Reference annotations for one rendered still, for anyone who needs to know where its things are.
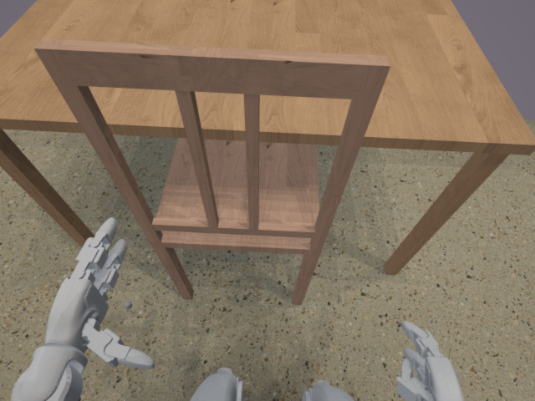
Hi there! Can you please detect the robot left shin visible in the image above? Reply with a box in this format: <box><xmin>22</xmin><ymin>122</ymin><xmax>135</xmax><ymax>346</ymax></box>
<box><xmin>217</xmin><ymin>368</ymin><xmax>233</xmax><ymax>375</ymax></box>

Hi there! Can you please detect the robot right hand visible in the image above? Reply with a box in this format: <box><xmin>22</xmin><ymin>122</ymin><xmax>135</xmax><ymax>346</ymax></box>
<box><xmin>396</xmin><ymin>321</ymin><xmax>465</xmax><ymax>401</ymax></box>

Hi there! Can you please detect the left robot thigh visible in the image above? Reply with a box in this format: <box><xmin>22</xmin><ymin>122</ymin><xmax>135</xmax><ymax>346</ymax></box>
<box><xmin>190</xmin><ymin>373</ymin><xmax>244</xmax><ymax>401</ymax></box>

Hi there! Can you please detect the chair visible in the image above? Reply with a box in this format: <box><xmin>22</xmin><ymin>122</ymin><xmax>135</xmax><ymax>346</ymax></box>
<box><xmin>34</xmin><ymin>38</ymin><xmax>390</xmax><ymax>305</ymax></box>

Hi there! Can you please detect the robot left hand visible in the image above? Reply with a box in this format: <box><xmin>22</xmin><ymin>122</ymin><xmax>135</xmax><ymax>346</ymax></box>
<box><xmin>44</xmin><ymin>217</ymin><xmax>155</xmax><ymax>369</ymax></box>

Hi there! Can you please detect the table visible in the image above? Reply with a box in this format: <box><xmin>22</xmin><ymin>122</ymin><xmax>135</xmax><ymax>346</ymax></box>
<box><xmin>0</xmin><ymin>0</ymin><xmax>535</xmax><ymax>275</ymax></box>

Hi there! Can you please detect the robot left forearm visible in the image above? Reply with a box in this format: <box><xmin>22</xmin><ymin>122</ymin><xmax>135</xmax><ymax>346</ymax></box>
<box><xmin>11</xmin><ymin>344</ymin><xmax>88</xmax><ymax>401</ymax></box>

